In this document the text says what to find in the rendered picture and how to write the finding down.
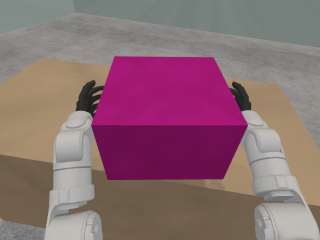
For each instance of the pedestal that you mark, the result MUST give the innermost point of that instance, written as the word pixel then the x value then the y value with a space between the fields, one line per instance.
pixel 37 101

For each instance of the right robot forearm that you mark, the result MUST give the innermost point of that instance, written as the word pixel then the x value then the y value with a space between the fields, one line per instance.
pixel 272 178

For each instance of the right robot hand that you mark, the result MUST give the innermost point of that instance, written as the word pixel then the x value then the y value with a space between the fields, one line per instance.
pixel 241 97

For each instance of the left robot hand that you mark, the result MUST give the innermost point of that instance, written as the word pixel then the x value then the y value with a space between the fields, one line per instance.
pixel 86 100

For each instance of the left robot upper arm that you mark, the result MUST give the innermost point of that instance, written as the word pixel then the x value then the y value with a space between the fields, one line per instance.
pixel 82 225

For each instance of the left robot forearm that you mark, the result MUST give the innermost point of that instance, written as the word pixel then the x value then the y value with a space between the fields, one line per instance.
pixel 72 162

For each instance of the carton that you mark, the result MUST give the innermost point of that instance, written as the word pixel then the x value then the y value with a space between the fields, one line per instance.
pixel 167 118

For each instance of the right robot upper arm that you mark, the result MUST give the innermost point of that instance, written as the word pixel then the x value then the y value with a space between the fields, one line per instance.
pixel 284 221

